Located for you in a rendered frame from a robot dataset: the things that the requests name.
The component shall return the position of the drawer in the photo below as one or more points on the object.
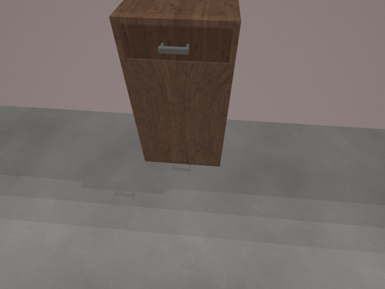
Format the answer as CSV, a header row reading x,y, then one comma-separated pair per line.
x,y
206,43

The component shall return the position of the handle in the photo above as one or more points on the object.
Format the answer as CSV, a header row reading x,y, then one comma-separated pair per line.
x,y
173,49

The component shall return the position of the cabinet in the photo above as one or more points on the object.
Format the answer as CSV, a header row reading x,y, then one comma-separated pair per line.
x,y
180,107

